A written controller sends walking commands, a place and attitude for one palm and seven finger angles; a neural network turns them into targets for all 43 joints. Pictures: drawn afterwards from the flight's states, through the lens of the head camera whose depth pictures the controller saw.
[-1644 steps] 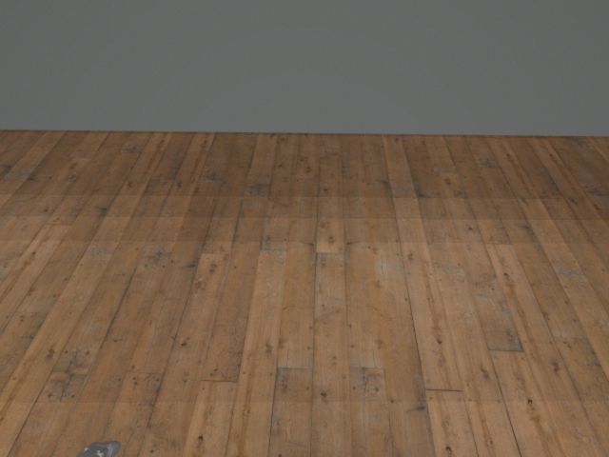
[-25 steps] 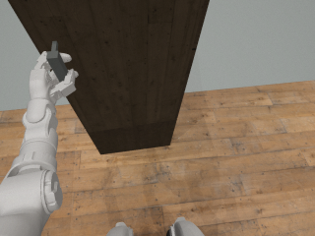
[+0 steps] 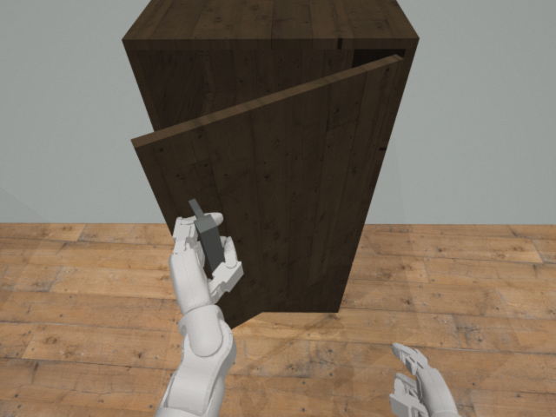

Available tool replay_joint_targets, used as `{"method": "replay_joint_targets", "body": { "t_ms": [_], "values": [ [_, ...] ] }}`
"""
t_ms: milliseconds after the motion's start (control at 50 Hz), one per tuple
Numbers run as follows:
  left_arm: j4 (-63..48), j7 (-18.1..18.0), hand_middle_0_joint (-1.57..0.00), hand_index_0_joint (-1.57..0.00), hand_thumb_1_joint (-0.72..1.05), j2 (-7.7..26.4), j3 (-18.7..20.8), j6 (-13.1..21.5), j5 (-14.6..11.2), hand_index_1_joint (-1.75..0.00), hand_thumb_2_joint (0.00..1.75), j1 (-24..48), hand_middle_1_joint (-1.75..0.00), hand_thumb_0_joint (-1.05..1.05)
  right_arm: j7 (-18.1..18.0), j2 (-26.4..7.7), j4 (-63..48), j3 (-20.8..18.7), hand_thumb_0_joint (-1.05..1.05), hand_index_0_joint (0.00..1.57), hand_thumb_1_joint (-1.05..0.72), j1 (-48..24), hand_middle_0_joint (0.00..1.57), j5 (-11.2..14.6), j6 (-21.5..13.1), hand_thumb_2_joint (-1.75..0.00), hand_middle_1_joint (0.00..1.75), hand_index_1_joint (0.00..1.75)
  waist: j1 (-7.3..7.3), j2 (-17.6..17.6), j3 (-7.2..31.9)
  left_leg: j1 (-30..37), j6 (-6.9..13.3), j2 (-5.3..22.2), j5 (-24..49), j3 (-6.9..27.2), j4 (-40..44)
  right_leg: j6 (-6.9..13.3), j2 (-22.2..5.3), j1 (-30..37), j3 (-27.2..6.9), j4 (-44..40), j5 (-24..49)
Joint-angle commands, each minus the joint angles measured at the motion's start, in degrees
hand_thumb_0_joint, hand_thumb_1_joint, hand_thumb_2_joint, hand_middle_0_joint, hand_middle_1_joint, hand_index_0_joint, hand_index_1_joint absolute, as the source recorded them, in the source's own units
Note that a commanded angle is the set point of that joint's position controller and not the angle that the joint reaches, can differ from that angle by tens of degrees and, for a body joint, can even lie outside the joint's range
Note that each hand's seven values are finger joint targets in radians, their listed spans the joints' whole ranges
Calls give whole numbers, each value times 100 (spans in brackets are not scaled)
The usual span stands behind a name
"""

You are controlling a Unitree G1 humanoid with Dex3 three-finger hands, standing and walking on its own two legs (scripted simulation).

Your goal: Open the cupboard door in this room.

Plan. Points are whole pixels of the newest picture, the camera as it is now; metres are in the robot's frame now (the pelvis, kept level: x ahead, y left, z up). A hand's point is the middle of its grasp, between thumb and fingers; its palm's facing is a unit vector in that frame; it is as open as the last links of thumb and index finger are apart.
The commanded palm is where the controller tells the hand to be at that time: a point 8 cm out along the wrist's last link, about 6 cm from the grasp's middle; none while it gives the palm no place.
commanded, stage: pull the door open along its arc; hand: left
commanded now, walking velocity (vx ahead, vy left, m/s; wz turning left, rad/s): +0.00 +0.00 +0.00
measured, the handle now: (206, 238) +0.35 +0.13 +0.07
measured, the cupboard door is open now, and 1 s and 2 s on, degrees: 31 41 43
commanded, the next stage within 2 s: open thumb and fingers to let go in 0.20 s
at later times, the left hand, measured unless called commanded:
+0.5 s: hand (255, 291) +0.27 +0.05 +0.07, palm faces +0.45 -0.89 -0.04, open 6.9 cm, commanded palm +0.22 +0.09 +0.07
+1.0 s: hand (258, 291) +0.27 +0.05 +0.07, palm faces +0.40 -0.92 -0.03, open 14.4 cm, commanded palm +0.22 +0.08 +0.07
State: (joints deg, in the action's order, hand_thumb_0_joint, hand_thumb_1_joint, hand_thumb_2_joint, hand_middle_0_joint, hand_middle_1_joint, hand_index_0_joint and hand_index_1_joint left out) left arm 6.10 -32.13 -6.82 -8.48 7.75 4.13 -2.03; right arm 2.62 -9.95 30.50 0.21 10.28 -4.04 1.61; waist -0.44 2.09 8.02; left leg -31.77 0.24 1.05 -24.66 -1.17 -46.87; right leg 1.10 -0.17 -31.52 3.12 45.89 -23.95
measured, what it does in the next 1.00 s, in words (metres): stands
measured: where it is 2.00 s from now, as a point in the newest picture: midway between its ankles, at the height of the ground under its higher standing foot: outside the picture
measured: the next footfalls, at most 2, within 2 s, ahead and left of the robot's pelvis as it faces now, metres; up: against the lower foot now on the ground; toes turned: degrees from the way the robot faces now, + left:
none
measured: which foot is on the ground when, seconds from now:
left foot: down 0.00-1.00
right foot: down 0.00-1.00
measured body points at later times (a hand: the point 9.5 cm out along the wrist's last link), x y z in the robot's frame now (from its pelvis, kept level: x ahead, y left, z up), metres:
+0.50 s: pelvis -0.01 -0.05 +0.00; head +0.00 -0.08 +0.45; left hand +0.24 +0.10 +0.08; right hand +0.17 -0.26 -0.10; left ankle -0.02 +0.11 -0.70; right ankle -0.01 -0.11 -0.70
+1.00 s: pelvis -0.03 -0.03 +0.00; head -0.02 -0.06 +0.45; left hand +0.25 +0.09 +0.07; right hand +0.15 -0.24 -0.10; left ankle -0.02 +0.11 -0.70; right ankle -0.01 -0.11 -0.70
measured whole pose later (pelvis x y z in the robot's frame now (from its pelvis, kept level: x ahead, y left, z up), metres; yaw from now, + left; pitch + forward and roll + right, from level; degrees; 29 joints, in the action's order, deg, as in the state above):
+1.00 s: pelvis -0.03 -0.03 +0.00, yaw +2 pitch +6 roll +1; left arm 8.8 -34.1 -6.0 -12.1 8.6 4.3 -2.5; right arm -0.4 -10.4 34.3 -0.3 11.1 -4.3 -1.0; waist 0.1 2.7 6.1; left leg -30.9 -2.1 1.3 -22.1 1.5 -46.8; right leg 3.7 0.2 -30.8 5.5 47.6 -23.3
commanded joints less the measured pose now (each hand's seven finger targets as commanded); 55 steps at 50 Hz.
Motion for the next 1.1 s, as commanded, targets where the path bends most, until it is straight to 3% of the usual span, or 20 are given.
{"method": "replay_joint_targets", "body": {
  "t_ms": [0,80,120,180,260,280,340,480,560,620,680,720,780,820,880,980,1080],
  "values": [
    [-1773,-217,-40,-40,90,-463,-563,-14,334,-135,90,-167,-135,0,-144,-524,-858,-179,0,20,-90,-311,20,60,-64,-90,30,30,47,-502,1008,837,-36,-5,2179,84,508,96,67,1135,103,-589,2425],
    [-2412,-37,-40,-40,90,-728,-867,-214,44,-135,90,-1223,-135,0,-83,-434,-946,-70,0,20,-90,-654,20,128,-42,-90,30,30,-90,-317,852,887,-40,-69,2146,67,487,92,40,1348,128,-631,2697],
    [-2559,29,-40,-40,90,-742,-903,-354,-27,-135,90,-1688,-135,0,-47,-412,-942,-30,0,20,-90,-779,20,153,-21,-90,30,30,-125,-384,696,866,-44,-79,2043,84,464,90,23,1351,119,-702,2720],
    [-2718,-19,-40,-40,90,-815,-1043,-498,11,-135,90,-1331,-135,0,-31,-417,-931,3,0,20,-90,-803,20,134,-19,-90,30,30,26,-451,560,845,-44,-127,1862,128,333,34,-49,1218,27,-757,2775],
    [-2291,-156,-40,-40,90,-500,-633,-431,43,-135,90,-477,-135,0,-171,-428,-812,-16,0,20,-90,-762,20,65,-101,-90,30,30,60,-693,481,705,-26,-221,1527,164,245,-76,-144,1027,-193,-907,2538],
    [-2157,-249,-40,-40,90,-287,-418,-346,51,-135,90,147,-135,0,-227,-434,-722,-13,0,20,-90,-775,20,38,-133,-90,30,30,125,-718,410,562,-28,-251,1361,185,189,-113,-197,895,-296,-947,2311],
    [-1797,-305,-38,-38,69,-320,-289,-211,27,-133,81,37,-133,0,-287,-395,-645,-48,0,20,-90,-768,20,-2,-248,-90,30,30,-17,-873,605,485,-34,-285,1226,198,196,-154,-288,1038,-489,-1081,2134],
    [-1751,-29,-35,-35,20,-120,-278,248,75,-127,60,310,-127,0,-342,-476,-569,-139,0,20,-90,-544,20,-6,-361,-90,30,30,74,-833,823,362,-6,-252,1207,233,237,-219,-411,1211,-768,-1099,2315],
    [-1559,22,-33,-33,-8,-120,-352,427,98,-124,48,717,-124,0,-365,-518,-529,-162,0,20,-90,-542,20,-13,-469,-90,30,30,163,-903,701,269,27,-234,910,258,197,-211,-433,903,-814,-1197,1513],
    [-1333,37,-32,-32,-29,14,-187,501,50,-122,39,868,-122,0,-399,-521,-476,-177,0,20,-90,-574,20,-6,-505,-90,30,30,118,-913,721,168,25,-239,774,260,198,-200,-468,901,-926,-1300,1098],
    [-1224,-26,-30,-30,-50,-23,-141,536,23,-120,30,1042,-120,0,-408,-505,-464,-181,0,20,-90,-531,20,-5,-530,-90,30,30,74,-899,905,182,23,-245,857,257,218,-187,-452,976,-876,-1211,1235],
    [-1060,-64,-30,-30,-50,-36,-108,521,34,-120,30,983,-120,0,-409,-506,-465,-188,0,20,-90,-533,20,8,-519,-90,30,30,54,-999,866,197,26,-235,871,239,273,-171,-403,958,-778,-1191,1188],
    [-1111,-149,-27,-27,-50,-191,-243,533,101,-105,30,1179,-105,0,-379,-497,-474,-192,0,20,-90,-500,20,9,-523,-90,30,30,72,-794,918,326,35,-233,956,186,294,-115,-322,869,-609,-1082,1228],
    [-1021,-184,-26,-26,-50,-189,-218,498,107,-95,30,1000,-95,0,-364,-496,-506,-192,0,20,-90,-503,20,10,-528,-90,30,30,34,-817,892,350,33,-220,994,169,300,-99,-280,851,-527,-1047,1268],
    [-1022,-233,-23,-23,-50,-282,-325,479,120,-80,30,1310,-80,0,-357,-501,-505,-174,0,20,-90,-511,20,16,-519,-90,30,30,105,-831,803,375,40,-227,929,158,304,-77,-245,727,-480,-1069,1014],
    [-1040,-329,-19,-19,-50,-318,-334,408,126,-55,30,1267,-55,0,-337,-478,-547,-161,0,20,-90,-537,20,21,-515,-90,30,30,30,-690,875,461,32,-220,1009,129,321,-11,-155,702,-315,-957,988],
    [-1000,-441,-15,-15,-50,-613,-546,250,156,-30,30,1400,-30,0,-281,-466,-592,-124,0,20,-90,-602,20,33,-479,-90,30,30,50,-562,735,507,6,-169,1053,177,370,56,-46,502,-55,-743,904]
  ]
}}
